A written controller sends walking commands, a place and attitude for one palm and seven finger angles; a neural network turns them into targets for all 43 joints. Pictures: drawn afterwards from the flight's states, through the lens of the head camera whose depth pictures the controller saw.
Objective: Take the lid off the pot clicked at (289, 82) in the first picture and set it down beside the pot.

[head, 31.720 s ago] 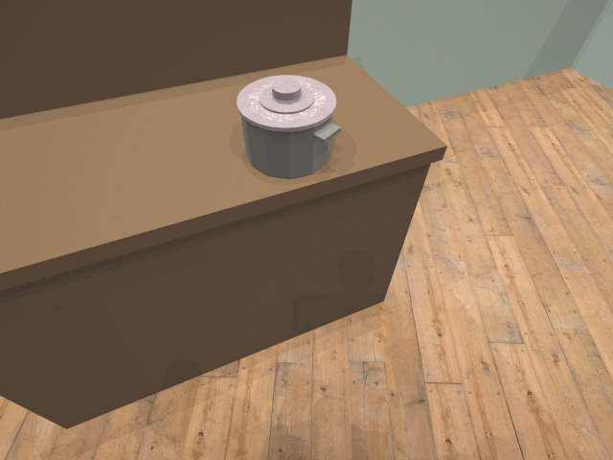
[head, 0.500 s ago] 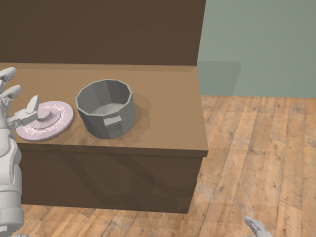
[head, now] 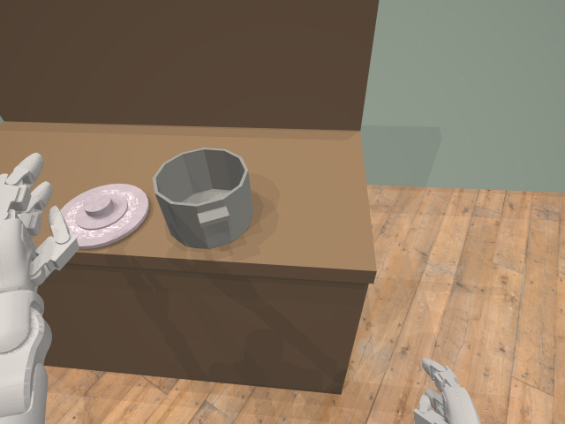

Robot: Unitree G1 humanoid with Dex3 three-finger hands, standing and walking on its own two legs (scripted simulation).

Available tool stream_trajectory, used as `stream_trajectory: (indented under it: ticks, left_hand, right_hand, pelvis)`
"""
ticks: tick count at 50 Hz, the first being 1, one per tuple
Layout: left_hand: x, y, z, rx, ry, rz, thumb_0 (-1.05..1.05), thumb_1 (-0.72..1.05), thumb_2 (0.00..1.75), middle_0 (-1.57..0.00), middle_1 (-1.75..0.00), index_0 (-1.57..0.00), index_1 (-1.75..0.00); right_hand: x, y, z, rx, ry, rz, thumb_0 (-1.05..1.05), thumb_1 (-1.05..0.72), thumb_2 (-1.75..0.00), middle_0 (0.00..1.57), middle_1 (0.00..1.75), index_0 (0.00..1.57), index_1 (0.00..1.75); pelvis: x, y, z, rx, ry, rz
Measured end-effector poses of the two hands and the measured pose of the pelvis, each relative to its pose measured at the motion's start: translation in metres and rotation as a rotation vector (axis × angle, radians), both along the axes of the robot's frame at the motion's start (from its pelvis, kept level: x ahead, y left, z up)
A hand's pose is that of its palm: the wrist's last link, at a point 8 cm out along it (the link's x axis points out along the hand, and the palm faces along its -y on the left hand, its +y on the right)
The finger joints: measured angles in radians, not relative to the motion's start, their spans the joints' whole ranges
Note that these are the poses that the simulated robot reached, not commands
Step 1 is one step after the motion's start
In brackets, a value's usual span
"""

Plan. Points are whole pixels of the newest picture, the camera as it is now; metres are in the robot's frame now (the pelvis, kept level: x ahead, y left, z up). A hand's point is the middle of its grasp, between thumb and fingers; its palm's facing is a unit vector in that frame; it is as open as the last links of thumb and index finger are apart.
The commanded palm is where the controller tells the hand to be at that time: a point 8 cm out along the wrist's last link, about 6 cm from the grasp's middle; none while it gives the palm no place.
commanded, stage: draw the hand back to the body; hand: left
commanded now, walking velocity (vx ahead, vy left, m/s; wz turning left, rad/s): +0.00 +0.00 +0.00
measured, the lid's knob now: (98, 205) +0.50 +0.46 +0.00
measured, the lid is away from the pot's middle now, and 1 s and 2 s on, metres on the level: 0.24 0.24 0.24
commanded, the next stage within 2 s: step back with the hand held close in 0.56 s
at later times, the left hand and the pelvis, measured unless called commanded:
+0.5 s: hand (57, 309) +0.18 +0.26 +0.17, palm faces +0.40 -0.85 -0.34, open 7.4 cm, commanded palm +0.12 +0.30 +0.18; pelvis -0.01 +0.02 +0.00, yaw +0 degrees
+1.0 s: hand (53, 321) +0.17 +0.27 +0.15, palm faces +0.27 -0.85 -0.46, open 7.4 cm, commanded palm +0.11 +0.32 +0.18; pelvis -0.02 +0.04 -0.01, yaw +0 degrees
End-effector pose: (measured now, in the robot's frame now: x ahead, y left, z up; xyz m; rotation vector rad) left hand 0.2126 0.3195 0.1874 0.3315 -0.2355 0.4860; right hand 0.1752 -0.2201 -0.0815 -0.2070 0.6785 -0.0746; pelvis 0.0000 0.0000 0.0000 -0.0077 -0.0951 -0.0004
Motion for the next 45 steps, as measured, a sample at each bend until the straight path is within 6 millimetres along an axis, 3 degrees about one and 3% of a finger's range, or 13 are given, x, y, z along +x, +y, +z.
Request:
stream_trajectory:
  ticks: [24,34,40,45]
  left_hand:
    - [-0.076,-0.025,-0.006,0.079,0.052,-0.094,0.01,0.89,0.9,-0.2,-0.3,-0.21,-0.3]
    - [-0.079,-0.021,-0.005,0.076,0.046,-0.078,0.01,0.89,0.9,-0.2,-0.3,-0.21,-0.3]
    - [-0.075,-0.011,0.007,0.168,0.017,-0.081,0.01,0.89,0.9,-0.2,-0.3,-0.21,-0.3]
    - [-0.071,-0.012,-0.008,0.16,0.087,-0.146,0.01,0.89,0.9,-0.2,-0.3,-0.21,-0.3]
  right_hand:
    - [-0.001,0.027,0.009,-0.005,-0.064,0.038,0.02,-0.9,-0.9,0.2,0.3,0.2,0.3]
    - [0.001,0.038,0.011,-0.002,-0.075,0.06,0.02,-0.9,-0.9,0.2,0.3,0.2,0.3]
    - [-0.004,0.033,0.008,-0.005,-0.027,0.042,0.02,-0.9,-0.9,0.2,0.3,0.2,0.3]
    - [-0.016,0.022,0.006,-0.036,0.028,-0.021,0.02,-0.9,-0.9,0.2,0.3,0.2,0.3]
  pelvis:
    - [-0.005,0.015,-0.001,-0.006,-0.027,0.003]
    - [-0.008,0.019,-0.001,-0.005,-0.028,0.008]
    - [-0.01,0.023,-0.003,-0.02,0.029,0.012]
    - [-0.013,0.032,-0.004,-0.017,0.068,0.006]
